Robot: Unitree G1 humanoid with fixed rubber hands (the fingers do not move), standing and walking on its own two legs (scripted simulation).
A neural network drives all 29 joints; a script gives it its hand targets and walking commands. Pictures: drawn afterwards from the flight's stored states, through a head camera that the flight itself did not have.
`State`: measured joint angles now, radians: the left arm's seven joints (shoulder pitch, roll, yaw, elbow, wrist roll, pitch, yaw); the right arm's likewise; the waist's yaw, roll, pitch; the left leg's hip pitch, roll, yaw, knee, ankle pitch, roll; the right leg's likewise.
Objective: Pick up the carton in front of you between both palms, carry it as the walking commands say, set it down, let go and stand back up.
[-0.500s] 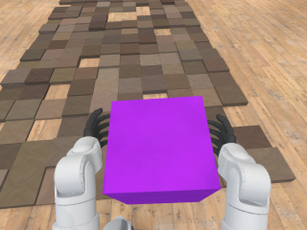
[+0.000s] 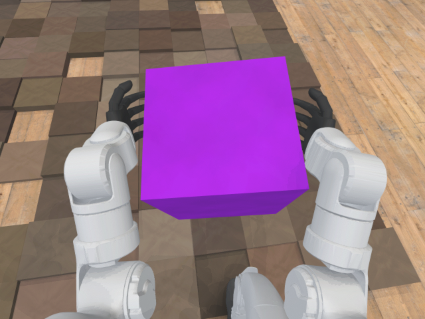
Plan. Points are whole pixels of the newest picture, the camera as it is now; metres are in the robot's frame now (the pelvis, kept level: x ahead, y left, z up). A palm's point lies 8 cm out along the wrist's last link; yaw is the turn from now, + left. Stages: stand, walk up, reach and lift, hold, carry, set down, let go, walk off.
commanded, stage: carry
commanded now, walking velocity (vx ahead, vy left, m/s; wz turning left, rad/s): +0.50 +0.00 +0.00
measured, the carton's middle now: (221, 153) +0.39 -0.02 +0.06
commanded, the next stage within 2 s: none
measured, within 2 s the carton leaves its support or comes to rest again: neither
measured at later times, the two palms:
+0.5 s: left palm out of the picture +0.71 +0.15 +0.17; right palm (282, 6) +0.71 -0.15 +0.16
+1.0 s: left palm out of the picture +1.01 +0.12 +0.16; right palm out of the picture +1.02 -0.18 +0.16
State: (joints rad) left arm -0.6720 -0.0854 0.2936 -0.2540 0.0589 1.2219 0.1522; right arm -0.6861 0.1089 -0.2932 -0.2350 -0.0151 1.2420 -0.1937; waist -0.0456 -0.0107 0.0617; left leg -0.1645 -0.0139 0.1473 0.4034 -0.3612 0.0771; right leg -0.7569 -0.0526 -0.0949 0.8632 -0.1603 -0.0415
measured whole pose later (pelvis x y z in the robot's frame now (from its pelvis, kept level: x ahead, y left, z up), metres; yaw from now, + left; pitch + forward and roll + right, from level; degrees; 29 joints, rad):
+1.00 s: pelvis +0.67 -0.04 +0.03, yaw +0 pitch +5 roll +0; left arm -0.57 -0.10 0.24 -0.08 0.09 1.17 0.15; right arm -0.57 0.07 -0.23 -0.10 -0.04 1.20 -0.17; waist 0.03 0.02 -0.05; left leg -0.31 0.03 0.05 0.92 -0.46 0.02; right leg -0.45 0.01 -0.11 0.54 -0.31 -0.29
